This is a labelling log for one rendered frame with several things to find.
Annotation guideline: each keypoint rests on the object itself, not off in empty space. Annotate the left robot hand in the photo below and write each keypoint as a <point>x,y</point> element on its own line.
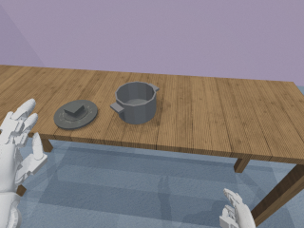
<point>15,129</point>

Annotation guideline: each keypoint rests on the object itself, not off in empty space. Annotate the lid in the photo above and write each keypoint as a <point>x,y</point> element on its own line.
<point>69,122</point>

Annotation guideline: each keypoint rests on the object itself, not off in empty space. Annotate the robot left forearm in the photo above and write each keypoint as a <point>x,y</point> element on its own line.
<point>10,216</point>

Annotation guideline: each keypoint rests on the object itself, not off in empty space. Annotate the knob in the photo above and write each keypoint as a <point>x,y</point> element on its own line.
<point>74,109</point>

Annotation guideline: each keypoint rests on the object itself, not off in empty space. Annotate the right robot hand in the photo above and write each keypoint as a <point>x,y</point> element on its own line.
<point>240,217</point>

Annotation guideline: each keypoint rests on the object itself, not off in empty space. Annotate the table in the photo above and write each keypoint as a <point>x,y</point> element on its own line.
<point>246,119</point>

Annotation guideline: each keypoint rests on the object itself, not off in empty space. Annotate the pot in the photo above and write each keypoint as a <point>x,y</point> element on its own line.
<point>136,102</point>

